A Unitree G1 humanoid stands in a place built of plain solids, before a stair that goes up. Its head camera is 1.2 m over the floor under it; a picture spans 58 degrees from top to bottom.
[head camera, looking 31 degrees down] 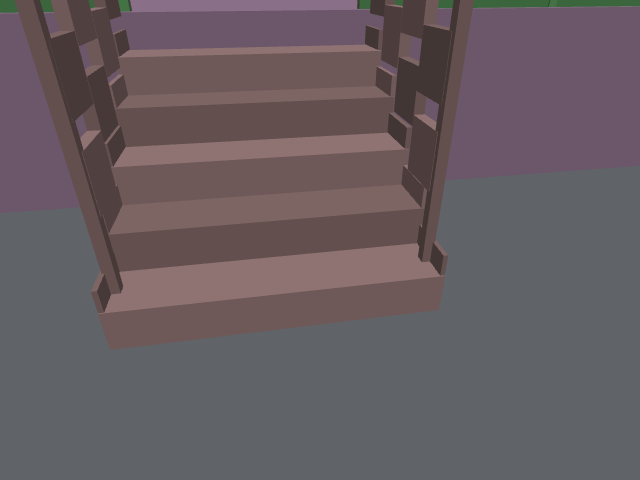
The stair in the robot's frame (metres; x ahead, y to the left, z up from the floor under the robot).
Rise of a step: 0.18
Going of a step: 0.26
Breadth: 1.32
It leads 10 degrees to the left of straight ahead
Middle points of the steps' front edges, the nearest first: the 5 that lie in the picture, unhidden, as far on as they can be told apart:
1.30 0.14 0.18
1.56 0.19 0.35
1.82 0.24 0.53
2.07 0.28 0.71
2.33 0.33 0.88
